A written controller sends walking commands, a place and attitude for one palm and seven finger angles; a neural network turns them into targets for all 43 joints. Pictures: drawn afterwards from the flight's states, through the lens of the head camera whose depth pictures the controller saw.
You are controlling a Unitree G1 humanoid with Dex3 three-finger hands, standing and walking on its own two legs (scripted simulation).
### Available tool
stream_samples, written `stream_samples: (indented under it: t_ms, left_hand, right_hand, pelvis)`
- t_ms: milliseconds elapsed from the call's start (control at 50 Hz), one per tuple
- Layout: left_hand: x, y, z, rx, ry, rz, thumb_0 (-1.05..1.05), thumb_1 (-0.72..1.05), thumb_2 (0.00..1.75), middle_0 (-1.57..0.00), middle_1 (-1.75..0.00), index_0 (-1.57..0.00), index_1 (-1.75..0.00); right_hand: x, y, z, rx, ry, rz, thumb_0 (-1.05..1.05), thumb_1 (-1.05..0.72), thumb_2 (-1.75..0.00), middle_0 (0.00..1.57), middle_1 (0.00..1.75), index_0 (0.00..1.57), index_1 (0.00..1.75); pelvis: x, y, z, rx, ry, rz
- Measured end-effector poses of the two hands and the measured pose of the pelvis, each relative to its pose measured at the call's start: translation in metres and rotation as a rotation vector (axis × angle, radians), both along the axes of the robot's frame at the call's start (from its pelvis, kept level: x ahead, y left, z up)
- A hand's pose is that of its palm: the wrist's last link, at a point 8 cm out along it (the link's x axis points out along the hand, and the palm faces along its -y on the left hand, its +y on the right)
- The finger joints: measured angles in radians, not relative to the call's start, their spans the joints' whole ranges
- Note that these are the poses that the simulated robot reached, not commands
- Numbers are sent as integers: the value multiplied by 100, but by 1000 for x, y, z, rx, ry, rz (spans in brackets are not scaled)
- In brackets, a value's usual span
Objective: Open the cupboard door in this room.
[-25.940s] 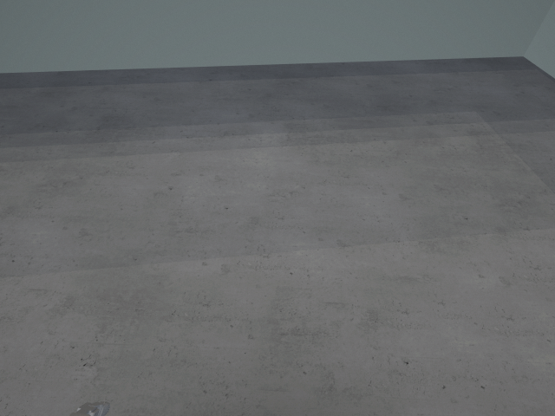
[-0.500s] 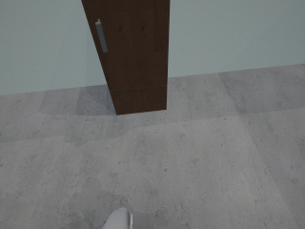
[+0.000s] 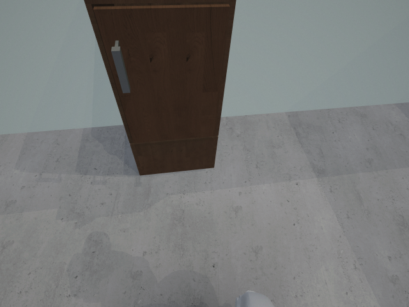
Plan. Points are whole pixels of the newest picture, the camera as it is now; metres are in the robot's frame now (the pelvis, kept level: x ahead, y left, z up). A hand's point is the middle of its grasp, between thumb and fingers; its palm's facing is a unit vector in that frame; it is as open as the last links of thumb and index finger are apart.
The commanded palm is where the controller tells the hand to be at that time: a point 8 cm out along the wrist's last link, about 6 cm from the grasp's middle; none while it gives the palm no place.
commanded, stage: turn to face it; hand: left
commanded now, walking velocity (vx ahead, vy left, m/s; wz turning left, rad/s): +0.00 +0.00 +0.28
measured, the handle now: (122, 67) +0.79 +0.32 -0.02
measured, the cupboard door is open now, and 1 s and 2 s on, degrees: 0 0 0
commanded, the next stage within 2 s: take the last steps up to it in 0.22 s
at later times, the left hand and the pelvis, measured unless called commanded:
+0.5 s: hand out of the picture +0.07 +0.16 -0.16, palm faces +0.21 -0.95 -0.24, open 7.2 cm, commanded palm none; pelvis +0.06 -0.04 +0.00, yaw +10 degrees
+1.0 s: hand (134, 274) +0.20 +0.17 -0.18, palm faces +0.16 -0.97 -0.20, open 7.3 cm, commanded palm none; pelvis +0.18 -0.02 -0.01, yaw +9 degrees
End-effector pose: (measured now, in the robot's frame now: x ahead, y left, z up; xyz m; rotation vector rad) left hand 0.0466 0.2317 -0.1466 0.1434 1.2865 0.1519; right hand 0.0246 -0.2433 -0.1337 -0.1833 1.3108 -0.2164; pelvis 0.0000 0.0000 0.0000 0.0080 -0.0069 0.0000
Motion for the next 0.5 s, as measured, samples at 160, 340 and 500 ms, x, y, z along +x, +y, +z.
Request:
stream_samples:
  t_ms: [160, 340, 500]
  left_hand:
    - [92, -21, 16, 25, -158, -28, 0, 92, 90, -19, -29, -20, -30]
    - [77, -50, 23, 40, -126, 48, 0, 92, 90, -20, -29, -20, -30]
    - [6, -31, 20, 51, -10, 179, -1, 93, 90, -20, -30, -21, -30]
  right_hand:
    - [-12, -10, -11, 57, 132, -22, 0, -92, -90, 20, 30, 20, 30]
    - [43, -19, -22, 126, 112, 45, 1, -91, -90, 20, 30, 20, 30]
    - [114, -19, -10, 87, 13, 189, 1, -92, -90, 20, 30, 20, 30]
  pelvis:
    - [35, -22, -2, 17, -8, 50]
    - [55, -46, 1, 27, -16, 119]
    - [60, -40, 5, 20, -7, 167]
